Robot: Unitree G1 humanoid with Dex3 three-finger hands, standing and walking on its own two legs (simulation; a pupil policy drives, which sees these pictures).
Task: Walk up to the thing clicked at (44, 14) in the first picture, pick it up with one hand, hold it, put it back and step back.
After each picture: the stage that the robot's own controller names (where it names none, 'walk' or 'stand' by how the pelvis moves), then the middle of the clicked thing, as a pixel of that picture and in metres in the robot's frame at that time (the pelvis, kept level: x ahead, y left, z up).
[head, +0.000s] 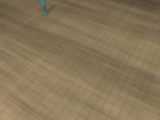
stand; (43, 7) +2.09 +0.62 -0.65
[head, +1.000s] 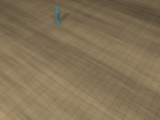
walk; (57, 15) +1.99 +0.33 -0.64
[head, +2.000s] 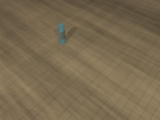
walk; (62, 34) +1.42 +0.25 -0.65
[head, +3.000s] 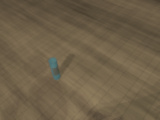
walk; (54, 69) +0.93 +0.30 -0.64
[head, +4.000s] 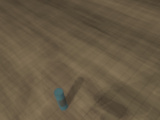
walk; (61, 99) +0.62 +0.27 -0.64
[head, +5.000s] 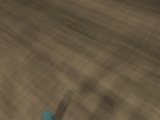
stand; out of the picture +0.43 +0.27 -0.64
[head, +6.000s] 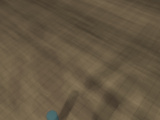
stand; out of the picture +0.42 +0.25 -0.64
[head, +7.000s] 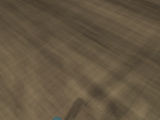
stand; out of the picture +0.43 +0.20 -0.65
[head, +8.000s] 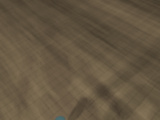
stand; out of the picture +0.41 +0.19 -0.65
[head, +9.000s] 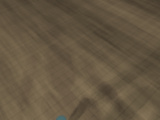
stand; out of the picture +0.41 +0.18 -0.65
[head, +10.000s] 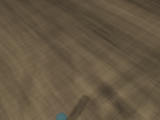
stand; out of the picture +0.43 +0.18 -0.65
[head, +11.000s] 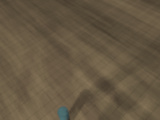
stand; (64, 118) +0.44 +0.18 -0.64
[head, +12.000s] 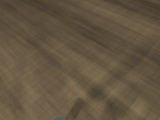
stand; out of the picture +0.42 +0.19 -0.66
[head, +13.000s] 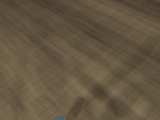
stand; out of the picture +0.42 +0.19 -0.66
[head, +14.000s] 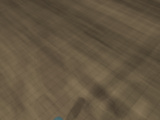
stand; out of the picture +0.41 +0.19 -0.66
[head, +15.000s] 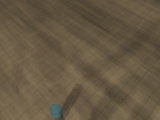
go down; (57, 114) +0.42 +0.19 -0.64
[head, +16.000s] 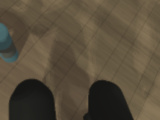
go down; (4, 46) +0.47 +0.29 -0.24
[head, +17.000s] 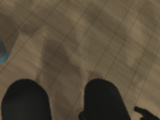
close in; out of the picture +0.45 +0.31 -0.23
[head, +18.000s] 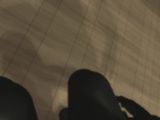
close in; out of the picture +0.41 +0.35 -0.15
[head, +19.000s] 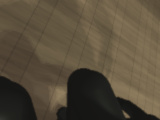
lift; out of the picture +0.39 +0.35 -0.16
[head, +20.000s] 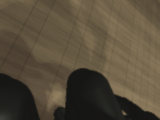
lift; out of the picture +0.37 +0.34 -0.15
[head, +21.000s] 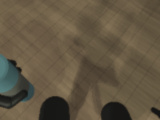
lift; (11, 83) +0.31 +0.24 +0.01
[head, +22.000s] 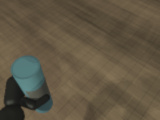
hold; (36, 89) +0.32 +0.17 +0.03
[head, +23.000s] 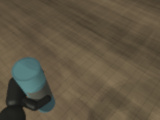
hold; (38, 89) +0.32 +0.17 +0.04
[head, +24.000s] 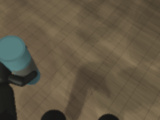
crouch; (23, 65) +0.39 +0.21 -0.02
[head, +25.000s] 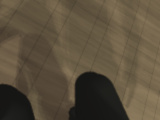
lower; out of the picture +0.44 +0.33 -0.12
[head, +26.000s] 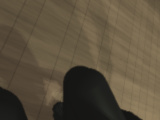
lower; out of the picture +0.43 +0.36 -0.17
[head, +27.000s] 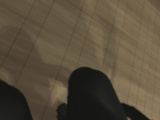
lower; out of the picture +0.41 +0.35 -0.17
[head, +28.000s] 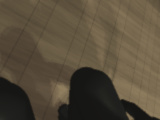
lower; out of the picture +0.39 +0.35 -0.16
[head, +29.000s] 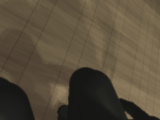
rest; out of the picture +0.39 +0.34 -0.16
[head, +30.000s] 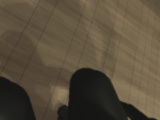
open; out of the picture +0.39 +0.33 -0.16
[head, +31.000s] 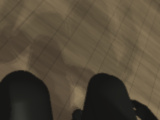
stand; out of the picture +0.41 +0.31 -0.18
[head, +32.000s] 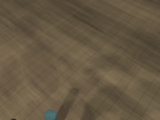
stand; out of the picture +0.39 +0.19 -0.56
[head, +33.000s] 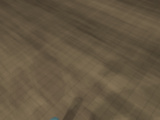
stand; out of the picture +0.40 +0.20 -0.59
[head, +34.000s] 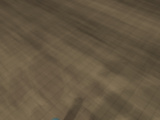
stand; out of the picture +0.40 +0.20 -0.60
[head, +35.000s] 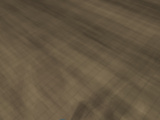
stand; out of the picture +0.41 +0.18 -0.65
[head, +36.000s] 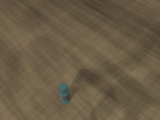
walk; (64, 94) +0.54 +0.15 -0.64
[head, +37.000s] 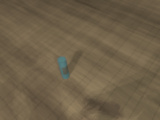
walk; (63, 68) +0.84 +0.25 -0.63
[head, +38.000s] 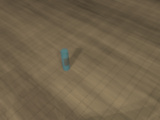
stand; (65, 60) +1.05 +0.21 -0.64
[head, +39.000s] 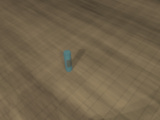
stand; (68, 61) +1.04 +0.19 -0.66
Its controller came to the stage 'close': yes
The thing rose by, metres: 0.68
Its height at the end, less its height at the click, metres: +0.00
